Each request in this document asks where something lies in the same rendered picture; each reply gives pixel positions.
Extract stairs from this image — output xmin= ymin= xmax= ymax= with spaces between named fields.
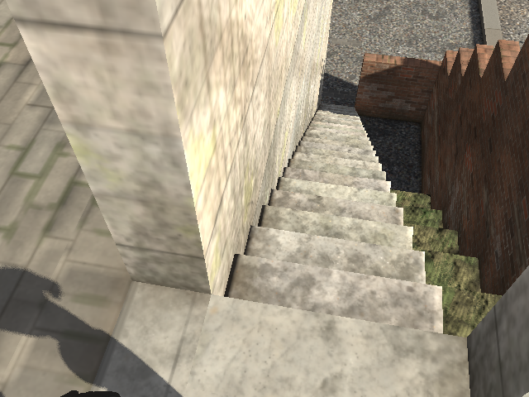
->
xmin=224 ymin=103 xmax=443 ymax=333

